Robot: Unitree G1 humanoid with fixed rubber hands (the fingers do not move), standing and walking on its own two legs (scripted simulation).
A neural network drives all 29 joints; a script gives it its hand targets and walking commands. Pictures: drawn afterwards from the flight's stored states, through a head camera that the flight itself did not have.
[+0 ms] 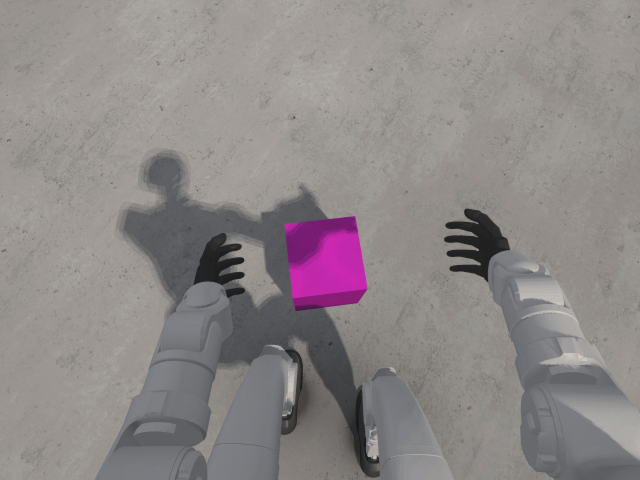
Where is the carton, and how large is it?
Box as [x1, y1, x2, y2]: [285, 216, 367, 310]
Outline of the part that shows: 354,216 285,224 292,297 296,310 354,303 359,300 367,288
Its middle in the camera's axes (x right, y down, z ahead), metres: +0.01 +0.07 +1.03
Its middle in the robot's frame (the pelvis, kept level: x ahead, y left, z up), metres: +0.49 +0.01 -0.58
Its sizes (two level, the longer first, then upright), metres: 0.184 0.176 0.207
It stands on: the floor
